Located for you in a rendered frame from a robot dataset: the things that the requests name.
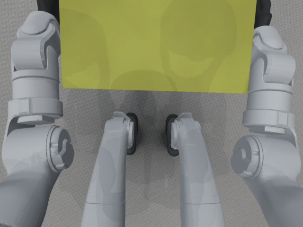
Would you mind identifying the robot right shin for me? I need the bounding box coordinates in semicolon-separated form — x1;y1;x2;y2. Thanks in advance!
170;113;201;150

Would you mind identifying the left robot upper arm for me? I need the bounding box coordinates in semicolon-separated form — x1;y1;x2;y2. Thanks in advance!
0;125;74;227

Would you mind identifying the left robot forearm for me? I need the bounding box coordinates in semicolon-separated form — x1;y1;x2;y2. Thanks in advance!
2;11;63;169

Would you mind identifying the right robot forearm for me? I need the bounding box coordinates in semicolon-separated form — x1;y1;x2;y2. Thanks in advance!
242;26;301;164

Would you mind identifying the right robot hand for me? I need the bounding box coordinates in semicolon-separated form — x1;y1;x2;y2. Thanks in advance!
254;0;272;29

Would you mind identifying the robot right foot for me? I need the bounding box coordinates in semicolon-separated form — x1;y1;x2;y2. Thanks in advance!
166;114;179;157

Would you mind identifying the right robot upper arm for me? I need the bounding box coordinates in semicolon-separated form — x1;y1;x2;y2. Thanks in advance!
231;135;303;227

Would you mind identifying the carton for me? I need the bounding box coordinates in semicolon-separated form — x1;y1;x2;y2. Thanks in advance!
59;0;257;94

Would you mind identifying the left robot hand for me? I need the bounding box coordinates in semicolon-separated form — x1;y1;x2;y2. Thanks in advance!
37;0;60;24

